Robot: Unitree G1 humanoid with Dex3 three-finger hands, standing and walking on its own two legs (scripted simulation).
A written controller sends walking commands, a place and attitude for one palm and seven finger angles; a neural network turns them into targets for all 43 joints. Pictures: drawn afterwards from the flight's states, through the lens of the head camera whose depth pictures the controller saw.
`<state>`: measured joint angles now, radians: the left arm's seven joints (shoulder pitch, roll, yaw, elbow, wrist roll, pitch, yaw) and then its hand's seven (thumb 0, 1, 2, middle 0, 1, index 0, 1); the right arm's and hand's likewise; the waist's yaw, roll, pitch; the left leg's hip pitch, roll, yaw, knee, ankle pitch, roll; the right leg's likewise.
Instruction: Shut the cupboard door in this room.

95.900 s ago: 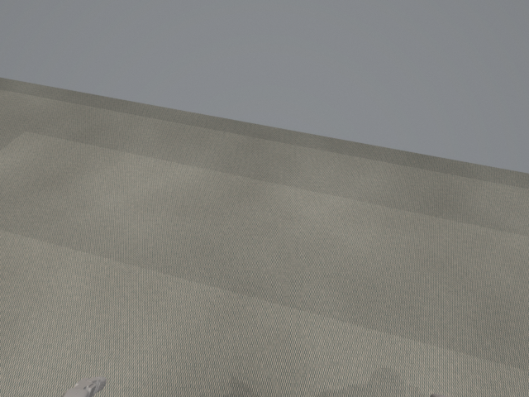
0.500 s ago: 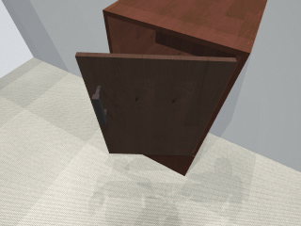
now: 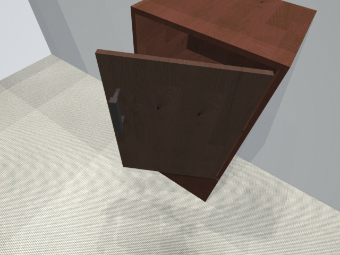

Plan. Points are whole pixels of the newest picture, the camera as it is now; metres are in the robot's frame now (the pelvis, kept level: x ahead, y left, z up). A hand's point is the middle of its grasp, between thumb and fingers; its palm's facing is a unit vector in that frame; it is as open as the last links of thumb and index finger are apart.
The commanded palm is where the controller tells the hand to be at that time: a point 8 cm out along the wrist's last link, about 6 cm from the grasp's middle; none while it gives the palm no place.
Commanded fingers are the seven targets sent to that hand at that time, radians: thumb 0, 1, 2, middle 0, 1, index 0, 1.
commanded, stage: come to a stop and stand still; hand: left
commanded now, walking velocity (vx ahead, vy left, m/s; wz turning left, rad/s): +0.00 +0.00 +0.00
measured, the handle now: (118, 111) +0.47 +0.21 +0.01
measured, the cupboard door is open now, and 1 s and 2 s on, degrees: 27 27 27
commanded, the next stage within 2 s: look again from close up in 0.54 s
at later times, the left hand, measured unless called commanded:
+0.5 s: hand out of the picture +0.02 +0.27 -0.16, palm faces -0.01 -0.96 -0.28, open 7.4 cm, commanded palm none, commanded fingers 0.00 0.90 0.90 -0.20 -0.30 -0.20 -0.30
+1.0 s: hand out of the picture +0.02 +0.20 -0.16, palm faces -0.03 -0.98 -0.22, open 7.4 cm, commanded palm none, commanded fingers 0.00 0.90 0.90 -0.20 -0.30 -0.20 -0.30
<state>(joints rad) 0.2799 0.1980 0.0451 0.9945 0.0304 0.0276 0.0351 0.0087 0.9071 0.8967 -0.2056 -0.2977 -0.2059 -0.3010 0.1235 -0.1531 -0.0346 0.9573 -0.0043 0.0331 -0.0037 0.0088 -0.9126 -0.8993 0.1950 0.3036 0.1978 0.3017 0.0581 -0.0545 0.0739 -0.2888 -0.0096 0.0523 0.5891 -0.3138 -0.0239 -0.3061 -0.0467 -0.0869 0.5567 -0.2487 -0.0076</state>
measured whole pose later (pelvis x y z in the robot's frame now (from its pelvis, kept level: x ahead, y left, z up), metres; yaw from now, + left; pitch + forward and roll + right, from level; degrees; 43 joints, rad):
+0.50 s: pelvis -0.02 +0.07 +0.00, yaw -2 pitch -3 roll +0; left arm 0.31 0.22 0.01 0.94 0.02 0.02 0.04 0.01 0.90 0.90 -0.20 -0.30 -0.20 -0.30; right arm 0.28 -0.21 -0.03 0.98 -0.01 0.00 -0.01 0.01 -0.91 -0.90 0.20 0.30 0.20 0.30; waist 0.00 0.01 0.04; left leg -0.21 -0.10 0.12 0.48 -0.24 0.12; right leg -0.27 -0.07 0.06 0.53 -0.22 0.00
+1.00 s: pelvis -0.01 +0.02 +0.01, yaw -1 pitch -2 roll +1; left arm 0.27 0.17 -0.03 1.04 0.01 0.00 0.04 0.01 0.90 0.90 -0.20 -0.30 -0.20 -0.30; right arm 0.20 -0.19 -0.02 1.09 0.00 -0.01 0.00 0.01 -0.91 -0.90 0.20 0.30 0.20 0.30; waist 0.00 0.00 0.04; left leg -0.16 -0.05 0.09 0.40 -0.20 0.06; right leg -0.22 -0.03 0.02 0.44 -0.18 0.02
